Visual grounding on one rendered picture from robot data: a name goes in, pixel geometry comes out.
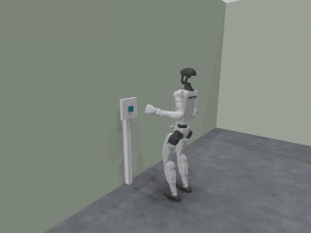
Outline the button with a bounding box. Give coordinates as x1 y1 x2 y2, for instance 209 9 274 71
127 106 134 112

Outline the right robot upper arm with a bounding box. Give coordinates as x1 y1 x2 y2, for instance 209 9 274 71
193 90 199 116

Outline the robot left foot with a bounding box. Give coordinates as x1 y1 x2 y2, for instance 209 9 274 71
163 190 181 202

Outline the right robot hand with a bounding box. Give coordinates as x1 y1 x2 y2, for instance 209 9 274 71
170 121 179 132

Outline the left robot forearm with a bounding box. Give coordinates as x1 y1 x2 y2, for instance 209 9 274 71
154 108 182 119

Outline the robot torso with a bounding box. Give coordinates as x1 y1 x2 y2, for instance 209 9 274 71
174 87 196 140

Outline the panel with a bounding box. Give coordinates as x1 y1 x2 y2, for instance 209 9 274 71
120 97 138 185

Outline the left robot hand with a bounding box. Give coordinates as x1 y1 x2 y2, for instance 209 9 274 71
145 104 155 115

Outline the left robot upper arm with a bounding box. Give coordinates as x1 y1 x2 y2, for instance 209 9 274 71
173 89 185 120

